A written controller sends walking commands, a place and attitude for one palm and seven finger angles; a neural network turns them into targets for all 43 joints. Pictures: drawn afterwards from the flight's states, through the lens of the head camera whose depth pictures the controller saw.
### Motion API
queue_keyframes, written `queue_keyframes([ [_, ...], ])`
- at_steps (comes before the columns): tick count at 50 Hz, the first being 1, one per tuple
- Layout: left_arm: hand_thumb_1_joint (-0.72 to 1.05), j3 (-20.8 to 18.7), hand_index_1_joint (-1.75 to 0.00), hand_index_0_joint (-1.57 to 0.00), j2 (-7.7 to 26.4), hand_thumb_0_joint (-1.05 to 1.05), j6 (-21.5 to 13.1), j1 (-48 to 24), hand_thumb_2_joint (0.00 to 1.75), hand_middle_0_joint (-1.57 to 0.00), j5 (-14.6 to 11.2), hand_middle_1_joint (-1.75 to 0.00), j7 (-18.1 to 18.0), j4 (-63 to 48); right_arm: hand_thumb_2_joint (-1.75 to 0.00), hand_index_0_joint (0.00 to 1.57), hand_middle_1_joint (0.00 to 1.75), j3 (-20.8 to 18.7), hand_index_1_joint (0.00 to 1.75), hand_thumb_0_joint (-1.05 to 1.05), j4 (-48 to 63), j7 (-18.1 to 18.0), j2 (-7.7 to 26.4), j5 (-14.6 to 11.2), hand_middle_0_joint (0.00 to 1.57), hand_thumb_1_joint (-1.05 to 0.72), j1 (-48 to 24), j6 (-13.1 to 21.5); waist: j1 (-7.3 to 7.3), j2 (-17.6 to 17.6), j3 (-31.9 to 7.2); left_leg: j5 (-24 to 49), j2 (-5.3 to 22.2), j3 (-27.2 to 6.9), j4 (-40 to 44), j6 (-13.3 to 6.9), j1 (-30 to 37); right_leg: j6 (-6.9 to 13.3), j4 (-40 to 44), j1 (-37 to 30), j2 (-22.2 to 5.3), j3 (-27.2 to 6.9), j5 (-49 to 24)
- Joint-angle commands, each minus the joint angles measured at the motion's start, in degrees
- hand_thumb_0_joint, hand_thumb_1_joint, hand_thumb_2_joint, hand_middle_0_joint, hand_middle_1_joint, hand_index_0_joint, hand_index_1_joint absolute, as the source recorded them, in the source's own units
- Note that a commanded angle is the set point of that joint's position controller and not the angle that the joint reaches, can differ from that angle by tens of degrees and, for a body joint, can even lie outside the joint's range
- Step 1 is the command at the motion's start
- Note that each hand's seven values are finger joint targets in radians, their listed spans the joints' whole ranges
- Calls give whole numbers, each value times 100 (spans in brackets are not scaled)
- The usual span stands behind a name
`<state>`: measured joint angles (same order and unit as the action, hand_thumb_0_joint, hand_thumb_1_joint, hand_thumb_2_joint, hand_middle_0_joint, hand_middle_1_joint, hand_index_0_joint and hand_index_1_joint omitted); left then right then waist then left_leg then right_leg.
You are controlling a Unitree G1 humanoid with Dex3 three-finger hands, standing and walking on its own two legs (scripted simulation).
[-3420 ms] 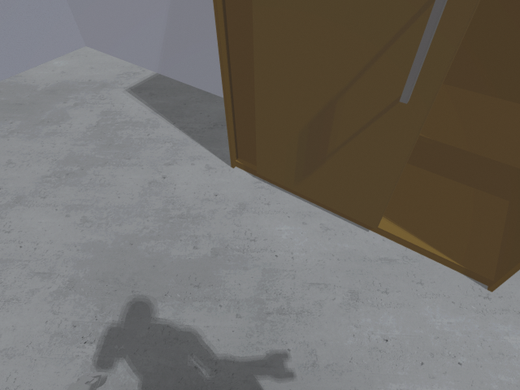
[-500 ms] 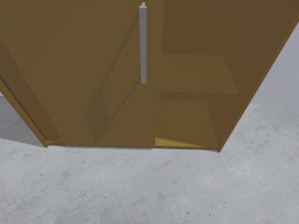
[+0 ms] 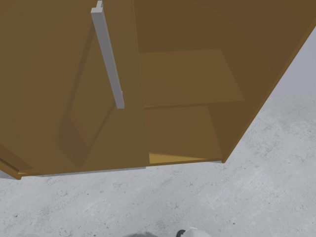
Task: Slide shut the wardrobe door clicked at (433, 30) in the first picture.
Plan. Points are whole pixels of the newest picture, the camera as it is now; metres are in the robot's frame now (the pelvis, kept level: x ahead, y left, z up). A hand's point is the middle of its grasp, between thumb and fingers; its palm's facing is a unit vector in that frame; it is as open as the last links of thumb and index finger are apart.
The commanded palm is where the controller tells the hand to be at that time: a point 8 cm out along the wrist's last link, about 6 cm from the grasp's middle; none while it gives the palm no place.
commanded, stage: come to a stop and stand still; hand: left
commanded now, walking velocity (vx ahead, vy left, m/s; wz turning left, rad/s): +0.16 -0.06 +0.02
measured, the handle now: (112, 64) +0.55 +0.13 +0.13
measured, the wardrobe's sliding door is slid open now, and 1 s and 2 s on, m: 0.49 0.49 0.49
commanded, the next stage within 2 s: none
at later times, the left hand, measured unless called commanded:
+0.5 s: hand out of the picture +0.14 +0.19 -0.18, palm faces +0.10 -0.97 -0.21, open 7.3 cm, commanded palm none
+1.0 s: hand out of the picture +0.05 +0.13 -0.15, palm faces +0.01 -0.97 -0.23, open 7.3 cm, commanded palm none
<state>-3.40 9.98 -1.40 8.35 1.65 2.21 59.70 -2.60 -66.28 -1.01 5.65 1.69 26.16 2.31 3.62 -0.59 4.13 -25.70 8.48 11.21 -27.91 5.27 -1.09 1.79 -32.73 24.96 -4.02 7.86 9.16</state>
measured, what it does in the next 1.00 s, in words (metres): steps on the spot: left foot, then right foot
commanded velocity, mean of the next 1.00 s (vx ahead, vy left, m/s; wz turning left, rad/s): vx -0.12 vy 0.02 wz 0.00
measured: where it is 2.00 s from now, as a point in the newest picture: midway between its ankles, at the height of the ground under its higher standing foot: outside the picture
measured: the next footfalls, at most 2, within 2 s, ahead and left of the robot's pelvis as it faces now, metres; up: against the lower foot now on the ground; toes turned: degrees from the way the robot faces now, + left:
left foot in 0.46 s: +0.15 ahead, +0.09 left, +0.00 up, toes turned +5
right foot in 0.86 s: +0.04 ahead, -0.15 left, +0.00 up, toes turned +0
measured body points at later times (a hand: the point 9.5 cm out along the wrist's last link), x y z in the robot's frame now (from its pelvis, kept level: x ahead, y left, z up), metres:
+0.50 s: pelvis +0.09 +0.00 +0.00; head +0.13 +0.02 +0.45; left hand +0.13 +0.24 -0.16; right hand +0.22 -0.24 -0.13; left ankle +0.11 +0.09 -0.72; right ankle +0.08 -0.11 -0.71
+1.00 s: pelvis +0.05 -0.04 +0.02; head +0.05 -0.06 +0.47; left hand +0.05 +0.18 -0.13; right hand +0.04 -0.27 -0.15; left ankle +0.11 +0.09 -0.72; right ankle +0.00 -0.15 -0.72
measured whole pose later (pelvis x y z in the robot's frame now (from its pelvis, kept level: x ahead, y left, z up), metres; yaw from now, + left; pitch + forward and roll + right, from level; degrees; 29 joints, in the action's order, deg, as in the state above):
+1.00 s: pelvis +0.05 -0.04 +0.02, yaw +0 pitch -1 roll +1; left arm 0.3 7.6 0.2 17.6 0.7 -1.7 63.6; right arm -1.9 -64.5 -1.0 10.7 0.6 16.4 -1.8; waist 1.5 -2.5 -0.3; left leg -6.5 1.9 4.7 -22.8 0.5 -15.2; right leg 1.0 -25.3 5.7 -0.2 1.2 19.0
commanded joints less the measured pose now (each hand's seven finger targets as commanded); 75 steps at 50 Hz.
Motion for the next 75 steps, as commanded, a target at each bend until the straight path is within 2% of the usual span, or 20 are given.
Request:
queue_keyframes([
  [1, 90, -388, -30, -20, 1572, 0, -194, 2395, 90, -20, -94, -30, -235, 410, -90, 20, 30, -38, 30, 0, 542, -6, 624, -172, 20, -90, -94, 47, -1092, 1797, -1805, -1160, -461, -592, -4188, -565, -2977, 1088, 1536, -3604, -2114, -3083, -601],
  [2, 90, -326, -30, -20, 1335, 0, -173, 1865, 90, -20, -79, -30, -274, 286, -90, 20, 30, -85, 30, 0, 594, -10, 595, -146, 20, -90, -450, 40, -1003, 1592, -1339, -775, -304, -945, -4729, -611, -3213, 1145, 1682, -2932, -1961, -2845, -618],
  [4, 90, -128, -30, -20, 581, 0, -144, 798, 90, -20, -68, -30, -398, 0, -90, 20, 30, -47, 30, 0, 499, -55, 463, -90, 20, -90, -539, -29, -485, 249, -478, -19, 8, -1106, -4299, -554, -2865, 1044, 1542, -1598, -1663, -1661, -2054],
  [6, 90, 5, -30, -20, 362, 0, -148, 332, 90, -20, -11, -30, -444, -130, -90, 20, 30, 60, 30, 0, 319, -90, 209, -94, 20, -90, -156, -193, -98, 408, -515, 115, -79, -1038, -3119, -417, -2034, 791, 1392, -902, -1351, -775, -3378],
  [14, 90, -188, -30, -20, 892, 0, 143, 453, 90, -20, -1, -30, -527, -436, -90, 20, 30, -109, 30, 0, 955, -59, 669, -114, 20, -90, -1139, -483, -428, 792, -654, 120, -569, -940, -2236, -311, -2277, 1120, 942, -1634, -1626, -969, -4260],
  [18, 90, -212, -30, -20, 1034, 0, 202, 286, 90, -20, 14, -30, -513, -614, -90, 20, 30, -151, 30, 0, 1200, -22, 771, -102, 20, -90, -1435, -532, -357, 802, -496, 323, -595, -958, -1741, -331, -1975, 986, 837, -1347, -1561, -985, -3694],
  [21, 90, -196, -30, -20, 1047, 0, 250, 291, 90, -20, -51, -30, -503, -627, -90, 20, 30, -141, 30, 0, 1165, 3, 887, -65, 20, -90, -1158, -454, -209, 479, -711, 2266, -465, -857, -20, -417, -926, 475, 153, -1151, -1109, -707, -2468],
  [22, 90, -151, -30, -20, 809, 0, 282, 555, 90, -20, -83, -30, -486, -667, -90, 20, 30, -180, 30, 0, 1238, -9, 1256, -26, 20, -90, -1112, -383, -268, -518, -956, 4696, 473, -1798, 198, -829, -316, 10, -472, -613, -474, -299, -928],
  [23, 90, -79, -30, -20, 558, 0, 294, 738, 90, -20, -110, -30, -504, -700, -90, 20, 30, -217, 30, 0, 1338, -10, 1600, -14, 20, -90, -1143, -380, -304, -1570, -941, 6670, 1406, -2515, 535, -1479, -292, -228, -1646, -237, 194, -113, 2152],
  [25, 90, -109, -30, -20, 648, 0, 349, 645, 90, -20, -82, -30, -527, -634, -90, 20, 30, -184, 30, 0, 1462, -134, 1595, -24, 20, -90, -1477, -343, -295, -1123, -977, 6111, 1395, -2549, 589, -1911, -798, -239, -3315, -48, 395, -1068, 2849],
  [29, 90, -152, -30, -20, 683, 0, 340, 902, 90, -20, -78, -30, -432, -404, -90, 20, 30, -74, 30, 0, 1562, -169, 1246, -56, 20, -90, -1885, -267, -486, -352, -922, 4944, 713, -1745, 611, -1635, -694, -400, -3827, 215, 376, -1187, 1658],
  [38, 90, 72, -30, -20, 406, 0, 362, 843, 90, -20, -67, -30, -392, -277, -90, 20, 30, -154, 30, 0, 983, -97, 1324, -57, 20, -90, -1206, -299, -186, -793, -721, 1802, 642, -2107, 1391, -1461, -552, -267, -585, -728, 273, -685, 1906],
  [41, 90, 98, -30, -20, 407, 0, 277, 1434, 90, -20, -78, -30, -431, 25, -90, 20, 30, -153, 30, 0, 869, -50, 1258, -104, 20, -90, -1262, -283, -448, -555, -767, 1276, 340, -1798, 1229, -1099, -985, -173, 1016, -1653, 284, -513, 726],
  [43, 90, 124, -30, -20, 682, 0, 169, 1361, 90, -20, -59, -30, -465, 94, -90, 20, 30, -82, 30, 0, 814, -5, 880, -167, 20, -90, -1189, -281, -317, 170, -479, 724, -257, -1277, 778, -578, -1392, 150, 1686, -1577, -466, -1506, 854],
  [44, 90, 137, -30, -20, 813, 0, 147, 1099, 90, -20, -75, -30, -463, 30, -90, 20, 30, -19, 30, 0, 769, 32, 728, -164, 20, -90, -1153, -296, -219, 344, -288, 825, -451, -1115, 590, -476, -1140, 303, 1947, -965, -816, -1733, 1301],
  [46, 90, 173, -30, -20, 732, 0, 63, 820, 90, -20, -94, -30, -452, 77, -90, 20, 30, 56, 30, 0, 647, 24, 700, -97, 20, -90, -1148, -313, -198, 1258, 133, 1381, -471, -1052, 449, -495, -899, 290, 2115, -381, -715, -1799, 1077],
  [49, 90, 229, -30, -20, 495, 0, 52, 936, 90, -20, -135, -30, -469, 234, -90, 20, 30, 102, 30, 0, 304, -2, 741, -114, 20, -90, -786, -267, -179, 716, 169, 1872, -335, -1154, 665, -525, -683, 109, 1874, -600, -326, -1395, 906],
  [58, 90, 233, -30, -20, 242, 0, 71, 1419, 90, -20, -176, -30, -492, 472, -90, 20, 30, 181, 30, 0, -5, -85, 542, -98, 20, -90, -446, -276, -298, 90, 449, 1897, -318, -1136, 635, -495, -928, 103, 1899, -757, -207, -1343, 1040],
  [67, 90, 207, -30, -20, 90, 0, 32, 1735, 90, -20, -162, -30, -569, 597, -90, 20, 30, 179, 30, 0, -52, -175, 418, -129, 20, -90, -375, -212, -349, 298, 2, 2544, -302, -999, 307, -514, -951, -166, 1515, -1602, -210, -1086, -1456],
  [75, 90, 201, -30, -20, 78, 0, 68, 1936, 90, -20, -130, -30, -610, 664, -90, 20, 30, 163, 30, 0, 35, -225, 410, -148, 20, -90, -659, -253, -376, 437, 139, 2543, -373, -890, 38, -542, -977, -400, 1346, -1712, -218, -1044, -2560],
])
